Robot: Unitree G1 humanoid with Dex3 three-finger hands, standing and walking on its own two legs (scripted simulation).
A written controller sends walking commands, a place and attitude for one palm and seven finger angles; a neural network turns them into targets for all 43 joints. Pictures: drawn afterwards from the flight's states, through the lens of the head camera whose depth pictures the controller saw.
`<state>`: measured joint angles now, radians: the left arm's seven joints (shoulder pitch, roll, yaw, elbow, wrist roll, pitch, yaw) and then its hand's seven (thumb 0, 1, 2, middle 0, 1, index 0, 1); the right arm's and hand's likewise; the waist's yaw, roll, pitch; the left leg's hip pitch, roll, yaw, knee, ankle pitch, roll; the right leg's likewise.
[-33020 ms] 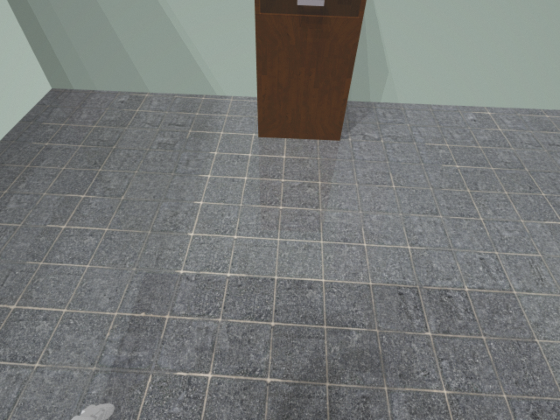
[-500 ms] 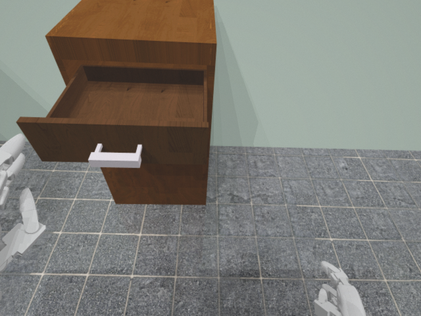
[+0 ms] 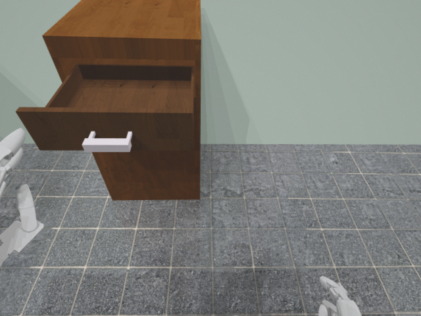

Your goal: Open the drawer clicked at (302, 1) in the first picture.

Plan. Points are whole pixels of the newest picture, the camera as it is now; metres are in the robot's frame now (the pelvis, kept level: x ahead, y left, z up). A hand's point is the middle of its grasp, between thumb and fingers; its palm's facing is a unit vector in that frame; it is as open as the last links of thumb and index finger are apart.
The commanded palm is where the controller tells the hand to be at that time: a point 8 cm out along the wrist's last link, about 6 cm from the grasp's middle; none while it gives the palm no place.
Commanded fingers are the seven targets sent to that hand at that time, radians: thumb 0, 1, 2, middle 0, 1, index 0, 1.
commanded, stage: stop stepping back and stand still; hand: left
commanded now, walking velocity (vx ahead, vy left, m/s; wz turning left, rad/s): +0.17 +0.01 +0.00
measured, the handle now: (109, 139) +0.55 +0.29 +0.00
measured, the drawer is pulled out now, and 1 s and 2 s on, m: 0.30 0.30 0.30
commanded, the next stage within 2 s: let the arm hang, fingers relaxed in 1.30 s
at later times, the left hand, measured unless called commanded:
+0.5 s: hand (69, 224) +0.19 +0.18 +0.19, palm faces +0.34 -0.79 -0.50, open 7.4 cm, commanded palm +0.14 +0.24 +0.19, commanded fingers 0.00 0.90 0.90 -0.20 -0.30 -0.20 -0.30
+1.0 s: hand (21, 227) +0.20 +0.25 +0.17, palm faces +0.35 -0.83 -0.43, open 7.4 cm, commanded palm +0.14 +0.29 +0.19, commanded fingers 0.00 0.90 0.90 -0.20 -0.30 -0.20 -0.30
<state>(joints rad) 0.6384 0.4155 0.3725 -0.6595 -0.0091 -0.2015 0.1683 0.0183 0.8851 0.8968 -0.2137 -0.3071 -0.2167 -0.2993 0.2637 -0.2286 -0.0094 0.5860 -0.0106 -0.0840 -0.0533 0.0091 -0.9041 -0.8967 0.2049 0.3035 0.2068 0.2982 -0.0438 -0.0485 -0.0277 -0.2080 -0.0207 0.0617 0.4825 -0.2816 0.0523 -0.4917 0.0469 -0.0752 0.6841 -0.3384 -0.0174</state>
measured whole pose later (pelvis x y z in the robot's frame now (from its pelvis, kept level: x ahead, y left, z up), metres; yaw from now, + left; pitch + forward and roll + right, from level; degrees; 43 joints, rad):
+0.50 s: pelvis +0.01 -0.04 +0.01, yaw +0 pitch +0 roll +2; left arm 0.68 0.41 0.38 -0.62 -0.03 -0.26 0.15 0.02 0.88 0.90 -0.22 -0.31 -0.22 -0.30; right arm 0.21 -0.24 -0.01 0.58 0.02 -0.08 -0.05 0.01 -0.90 -0.90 0.20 0.30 0.21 0.30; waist -0.02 -0.02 0.01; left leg -0.30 0.00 0.05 0.54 -0.23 0.03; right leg -0.21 0.01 -0.09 0.44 -0.25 -0.07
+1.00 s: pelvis +0.01 +0.01 +0.01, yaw -1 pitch +0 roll -1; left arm 0.63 0.40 0.37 -0.60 -0.05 -0.19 0.15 0.02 0.89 0.90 -0.21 -0.31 -0.21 -0.30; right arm 0.21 -0.18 0.05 0.57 0.01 -0.08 -0.04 0.01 -0.90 -0.90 0.21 0.30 0.21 0.30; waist 0.00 -0.01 0.01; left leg -0.25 -0.02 0.08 0.44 -0.20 0.06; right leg -0.19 -0.01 -0.06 0.39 -0.21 0.01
